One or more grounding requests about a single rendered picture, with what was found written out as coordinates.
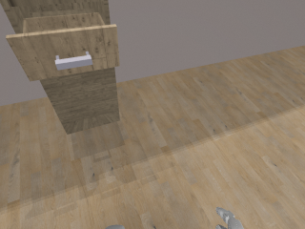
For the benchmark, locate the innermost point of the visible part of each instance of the handle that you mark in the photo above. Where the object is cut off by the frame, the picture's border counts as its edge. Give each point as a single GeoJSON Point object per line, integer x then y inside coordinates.
{"type": "Point", "coordinates": [73, 62]}

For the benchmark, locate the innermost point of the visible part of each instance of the drawer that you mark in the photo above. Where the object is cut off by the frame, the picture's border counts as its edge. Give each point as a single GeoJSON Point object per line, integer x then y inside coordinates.
{"type": "Point", "coordinates": [68, 36]}

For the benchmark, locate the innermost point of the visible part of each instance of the cabinet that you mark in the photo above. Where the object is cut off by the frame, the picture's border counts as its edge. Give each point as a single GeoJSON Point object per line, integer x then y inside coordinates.
{"type": "Point", "coordinates": [81, 100]}

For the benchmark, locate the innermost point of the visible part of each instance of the right robot hand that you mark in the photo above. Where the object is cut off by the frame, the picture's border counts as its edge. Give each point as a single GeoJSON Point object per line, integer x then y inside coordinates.
{"type": "Point", "coordinates": [229, 219]}

